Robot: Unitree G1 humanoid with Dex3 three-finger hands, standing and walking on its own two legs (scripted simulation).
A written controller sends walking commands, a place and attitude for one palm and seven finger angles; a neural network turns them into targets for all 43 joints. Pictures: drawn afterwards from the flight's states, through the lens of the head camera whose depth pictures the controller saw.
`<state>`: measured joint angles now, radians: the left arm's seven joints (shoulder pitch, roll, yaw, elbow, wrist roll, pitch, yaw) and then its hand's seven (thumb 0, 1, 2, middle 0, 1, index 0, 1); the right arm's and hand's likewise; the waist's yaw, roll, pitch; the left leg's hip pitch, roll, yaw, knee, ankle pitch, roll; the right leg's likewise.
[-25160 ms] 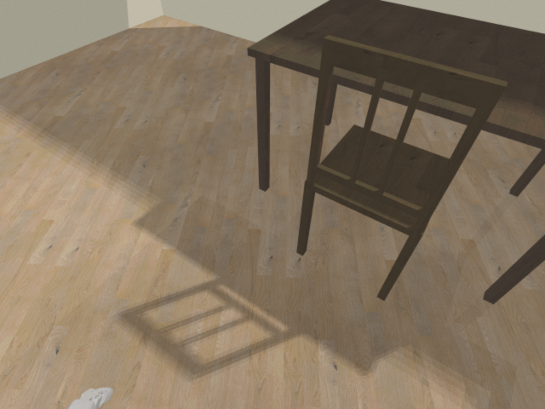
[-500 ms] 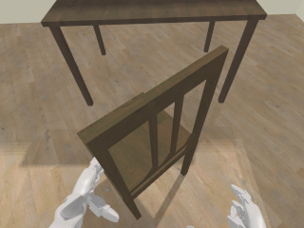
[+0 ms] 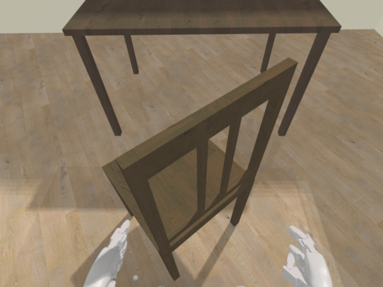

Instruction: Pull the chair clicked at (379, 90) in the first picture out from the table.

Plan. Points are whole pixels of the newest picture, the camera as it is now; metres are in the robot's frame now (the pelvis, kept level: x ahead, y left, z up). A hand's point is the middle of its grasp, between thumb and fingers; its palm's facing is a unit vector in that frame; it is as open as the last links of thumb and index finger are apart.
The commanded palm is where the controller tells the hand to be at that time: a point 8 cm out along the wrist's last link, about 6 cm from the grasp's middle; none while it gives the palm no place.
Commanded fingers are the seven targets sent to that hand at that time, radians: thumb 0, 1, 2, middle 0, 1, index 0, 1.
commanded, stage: draw the fingers out of the gap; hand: left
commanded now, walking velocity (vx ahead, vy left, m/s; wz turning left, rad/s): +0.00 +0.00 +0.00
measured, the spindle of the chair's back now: (201, 181) +0.36 -0.01 -0.02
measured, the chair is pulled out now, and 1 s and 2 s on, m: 0.54 0.54 0.54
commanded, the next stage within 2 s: draw the hand back to the body in 0.32 s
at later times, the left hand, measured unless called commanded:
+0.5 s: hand out of the picture +0.11 +0.11 -0.02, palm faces -0.10 -0.99 -0.06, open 17.5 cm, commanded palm +0.08 +0.18 +0.01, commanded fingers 0.00 -0.55 0.20 0.00 0.00 0.00 0.00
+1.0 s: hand (77, 275) +0.15 +0.18 +0.08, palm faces +0.08 -0.98 -0.20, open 17.2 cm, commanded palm +0.10 +0.23 +0.10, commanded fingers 0.00 -0.22 0.36 -0.05 -0.07 -0.05 -0.07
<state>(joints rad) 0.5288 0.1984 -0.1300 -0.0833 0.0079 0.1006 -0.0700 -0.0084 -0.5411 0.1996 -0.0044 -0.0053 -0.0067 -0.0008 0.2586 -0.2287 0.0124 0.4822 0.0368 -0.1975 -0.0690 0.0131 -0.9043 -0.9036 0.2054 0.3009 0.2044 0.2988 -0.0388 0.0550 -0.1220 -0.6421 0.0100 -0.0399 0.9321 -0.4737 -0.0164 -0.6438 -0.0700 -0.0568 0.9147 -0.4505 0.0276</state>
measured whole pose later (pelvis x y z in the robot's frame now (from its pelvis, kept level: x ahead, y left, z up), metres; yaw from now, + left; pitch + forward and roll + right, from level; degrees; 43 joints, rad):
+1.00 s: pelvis -0.01 +0.00 -0.01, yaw -1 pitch +8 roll -2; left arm 0.76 0.26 0.11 -0.45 -0.17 -0.18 -0.08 -0.01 -0.48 0.23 -0.02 -0.02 -0.02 -0.01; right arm 0.26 -0.17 0.01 0.50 0.07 -0.21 -0.11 0.02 -0.90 -0.90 0.21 0.30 0.20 0.30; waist 0.03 0.06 -0.14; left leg -0.66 0.04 -0.05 1.03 -0.52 -0.02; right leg -0.65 -0.04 -0.06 0.98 -0.48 0.02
